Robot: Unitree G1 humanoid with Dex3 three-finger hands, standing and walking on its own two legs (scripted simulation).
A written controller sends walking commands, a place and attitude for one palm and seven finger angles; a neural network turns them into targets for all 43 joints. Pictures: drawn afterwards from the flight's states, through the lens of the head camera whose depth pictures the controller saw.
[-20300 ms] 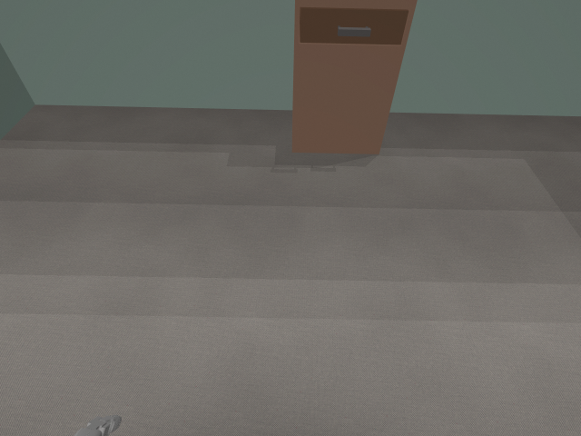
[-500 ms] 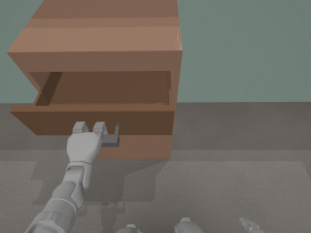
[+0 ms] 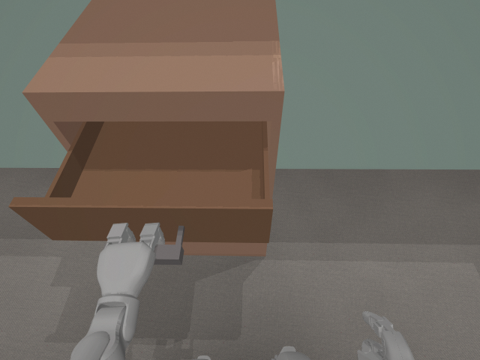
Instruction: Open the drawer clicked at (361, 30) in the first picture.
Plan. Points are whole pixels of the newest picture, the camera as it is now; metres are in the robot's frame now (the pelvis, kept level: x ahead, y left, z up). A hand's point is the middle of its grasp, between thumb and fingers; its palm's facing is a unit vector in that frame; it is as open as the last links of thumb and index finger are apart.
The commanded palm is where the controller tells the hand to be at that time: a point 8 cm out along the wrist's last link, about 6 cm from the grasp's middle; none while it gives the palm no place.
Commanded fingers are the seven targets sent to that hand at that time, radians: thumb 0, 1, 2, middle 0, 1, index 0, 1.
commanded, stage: pull the drawer open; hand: left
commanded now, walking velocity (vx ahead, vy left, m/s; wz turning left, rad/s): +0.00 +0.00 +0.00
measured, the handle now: (146, 242) +0.33 +0.19 -0.03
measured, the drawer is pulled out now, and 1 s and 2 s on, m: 0.21 0.30 0.30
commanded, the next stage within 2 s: open the thumb to release the handle in 1.14 s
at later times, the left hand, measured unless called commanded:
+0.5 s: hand (133, 301) +0.23 +0.20 -0.05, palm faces -0.03 -0.08 -1.00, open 6.0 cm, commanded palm +0.18 +0.21 +0.00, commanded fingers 0.00 0.90 0.90 -0.40 -1.35 -0.40 -1.35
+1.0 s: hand (127, 328) +0.19 +0.20 -0.05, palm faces -0.04 -0.10 -0.99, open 6.0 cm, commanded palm +0.14 +0.21 +0.00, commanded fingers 0.00 0.90 0.90 -0.40 -1.35 -0.40 -1.35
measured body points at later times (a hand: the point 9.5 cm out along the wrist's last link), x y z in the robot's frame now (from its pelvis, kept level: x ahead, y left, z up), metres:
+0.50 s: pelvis +0.00 -0.01 +0.00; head +0.06 -0.03 +0.44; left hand +0.22 +0.20 +0.01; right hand +0.19 -0.24 -0.11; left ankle -0.03 +0.10 -0.68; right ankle +0.02 -0.09 -0.68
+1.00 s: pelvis +0.00 -0.01 -0.02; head +0.06 -0.04 +0.43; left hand +0.18 +0.20 +0.01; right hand +0.20 -0.24 -0.12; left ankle -0.03 +0.10 -0.68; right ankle +0.02 -0.09 -0.68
